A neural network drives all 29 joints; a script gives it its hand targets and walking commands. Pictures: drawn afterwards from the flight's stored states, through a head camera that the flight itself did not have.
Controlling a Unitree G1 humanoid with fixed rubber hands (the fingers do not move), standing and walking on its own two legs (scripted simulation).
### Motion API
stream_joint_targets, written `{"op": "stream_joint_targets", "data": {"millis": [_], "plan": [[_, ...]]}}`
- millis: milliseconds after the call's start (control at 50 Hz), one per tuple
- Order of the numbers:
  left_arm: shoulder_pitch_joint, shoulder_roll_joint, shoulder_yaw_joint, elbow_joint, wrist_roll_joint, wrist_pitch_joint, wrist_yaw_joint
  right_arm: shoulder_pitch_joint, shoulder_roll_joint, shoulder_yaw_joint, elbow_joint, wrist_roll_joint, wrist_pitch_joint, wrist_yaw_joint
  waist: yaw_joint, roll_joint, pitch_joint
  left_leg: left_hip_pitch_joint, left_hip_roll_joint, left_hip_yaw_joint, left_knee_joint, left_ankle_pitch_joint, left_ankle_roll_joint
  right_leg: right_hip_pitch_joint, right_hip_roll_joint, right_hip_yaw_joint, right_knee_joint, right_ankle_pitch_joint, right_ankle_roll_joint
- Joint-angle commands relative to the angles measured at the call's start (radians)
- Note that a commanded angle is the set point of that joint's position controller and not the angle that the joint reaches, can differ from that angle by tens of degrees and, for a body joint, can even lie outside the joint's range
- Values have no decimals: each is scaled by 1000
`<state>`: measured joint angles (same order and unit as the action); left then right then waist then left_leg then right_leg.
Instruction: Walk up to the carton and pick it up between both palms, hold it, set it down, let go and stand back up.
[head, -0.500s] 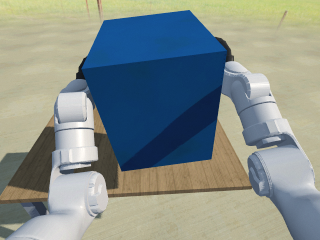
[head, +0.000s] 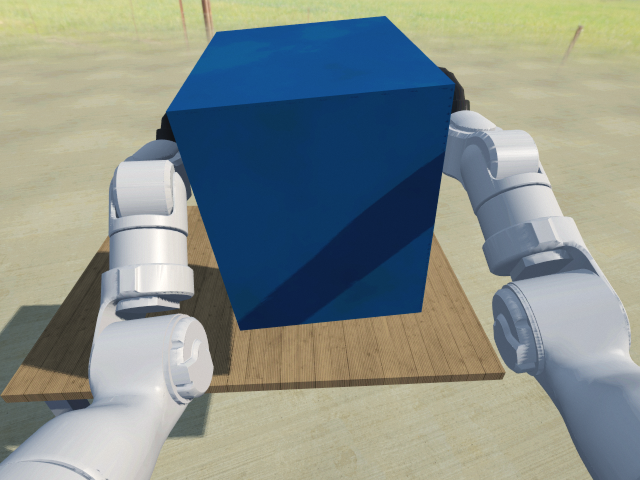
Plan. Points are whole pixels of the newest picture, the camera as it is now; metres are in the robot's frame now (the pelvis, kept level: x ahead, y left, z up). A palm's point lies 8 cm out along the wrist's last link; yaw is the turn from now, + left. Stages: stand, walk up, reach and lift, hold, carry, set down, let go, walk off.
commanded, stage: hold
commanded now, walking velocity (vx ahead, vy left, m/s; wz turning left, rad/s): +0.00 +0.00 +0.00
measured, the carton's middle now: (315, 167) +0.41 +0.01 +0.26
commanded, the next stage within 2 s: none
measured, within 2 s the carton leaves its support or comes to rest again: neither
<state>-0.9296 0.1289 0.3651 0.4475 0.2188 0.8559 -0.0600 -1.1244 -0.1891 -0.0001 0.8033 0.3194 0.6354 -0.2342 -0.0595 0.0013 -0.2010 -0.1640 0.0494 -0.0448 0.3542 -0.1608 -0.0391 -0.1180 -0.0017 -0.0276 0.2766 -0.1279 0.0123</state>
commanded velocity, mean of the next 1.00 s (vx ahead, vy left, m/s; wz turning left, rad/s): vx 0.00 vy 0.00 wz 0.00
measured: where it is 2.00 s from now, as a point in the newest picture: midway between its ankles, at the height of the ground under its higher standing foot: outside the picture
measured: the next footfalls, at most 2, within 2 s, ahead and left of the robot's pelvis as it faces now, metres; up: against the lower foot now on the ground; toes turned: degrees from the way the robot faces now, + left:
none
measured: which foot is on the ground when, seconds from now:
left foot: down 0.00-1.00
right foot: down 0.00-1.00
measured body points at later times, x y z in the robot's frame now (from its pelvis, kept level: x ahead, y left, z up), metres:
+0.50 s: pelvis +0.00 +0.01 +0.00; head -0.08 +0.02 +0.44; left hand +0.38 +0.18 +0.27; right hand +0.39 -0.14 +0.31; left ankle +0.02 +0.14 -0.75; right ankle +0.02 -0.13 -0.75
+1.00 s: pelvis +0.00 +0.00 +0.00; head -0.09 +0.02 +0.44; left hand +0.39 +0.18 +0.29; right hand +0.39 -0.14 +0.32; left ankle +0.02 +0.14 -0.75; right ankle +0.02 -0.13 -0.75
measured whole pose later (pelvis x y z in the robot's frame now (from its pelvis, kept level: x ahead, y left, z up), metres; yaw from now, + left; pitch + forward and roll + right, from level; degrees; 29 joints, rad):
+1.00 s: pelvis +0.00 +0.00 +0.00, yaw +0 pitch -2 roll -1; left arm -0.94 0.14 0.35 0.46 0.21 0.85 -0.06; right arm -1.13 -0.19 0.00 0.80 0.32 0.64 -0.24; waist -0.06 0.00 -0.20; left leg -0.17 0.05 -0.05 0.35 -0.16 -0.04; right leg -0.11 0.00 -0.03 0.27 -0.13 0.01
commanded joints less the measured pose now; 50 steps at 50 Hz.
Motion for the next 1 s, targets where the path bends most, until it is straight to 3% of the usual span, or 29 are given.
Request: {"op": "stream_joint_targets", "data": {"millis": [0,220,360,620,740,860,980], "plan": [[-812,-519,-329,-141,-180,-100,-161,-674,649,188,-253,190,-20,151,-7,23,-280,-9,-98,35,-48,107,11,182,69,43,-23,79,8],[-767,-559,-398,-281,-203,-86,-151,-613,619,236,-347,256,-12,132,-31,67,-321,80,-96,28,-13,312,-34,227,93,25,-1,248,2],[-747,-561,-417,-341,-202,-68,-140,-588,599,237,-373,260,1,144,-29,75,-294,81,-88,29,-22,303,-43,217,98,26,-2,217,-8],[-790,-521,-355,-228,-175,-76,-139,-644,640,204,-304,199,-4,165,4,24,-262,-8,-92,40,-65,77,7,176,78,36,-21,36,2],[-808,-509,-328,-142,-176,-87,-155,-678,638,172,-264,165,-10,162,-4,8,-254,-37,-92,39,-67,18,19,154,66,50,-30,-19,6],[-823,-516,-325,-109,-183,-98,-165,-689,637,162,-238,164,-13,155,-12,23,-261,-37,-94,35,-60,41,14,161,63,52,-28,13,5],[-800,-534,-345,-156,-188,-99,-162,-657,627,193,-263,208,-14,145,-18,50,-302,18,-99,33,-35,183,-8,204,75,40,-12,147,5]]}}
